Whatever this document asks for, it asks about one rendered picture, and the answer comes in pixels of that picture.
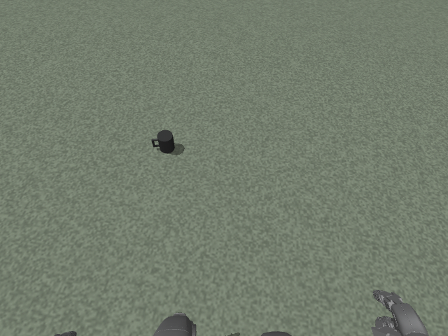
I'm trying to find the right robot hand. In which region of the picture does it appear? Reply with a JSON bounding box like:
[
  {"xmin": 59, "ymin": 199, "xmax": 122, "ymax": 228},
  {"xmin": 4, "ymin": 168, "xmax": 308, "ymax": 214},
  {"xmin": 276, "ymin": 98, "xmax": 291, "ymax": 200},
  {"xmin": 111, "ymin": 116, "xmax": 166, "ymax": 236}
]
[{"xmin": 371, "ymin": 290, "xmax": 429, "ymax": 336}]

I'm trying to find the mug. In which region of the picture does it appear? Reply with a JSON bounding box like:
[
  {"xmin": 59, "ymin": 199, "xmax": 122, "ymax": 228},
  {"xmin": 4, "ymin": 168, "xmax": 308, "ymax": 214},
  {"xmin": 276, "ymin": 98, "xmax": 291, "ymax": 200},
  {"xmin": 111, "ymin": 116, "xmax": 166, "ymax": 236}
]
[{"xmin": 151, "ymin": 130, "xmax": 175, "ymax": 153}]

